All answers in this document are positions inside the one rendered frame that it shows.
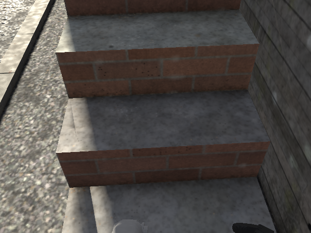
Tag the robot left thigh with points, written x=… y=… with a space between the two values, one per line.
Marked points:
x=130 y=226

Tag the right robot hand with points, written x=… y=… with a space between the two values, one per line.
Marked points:
x=240 y=227

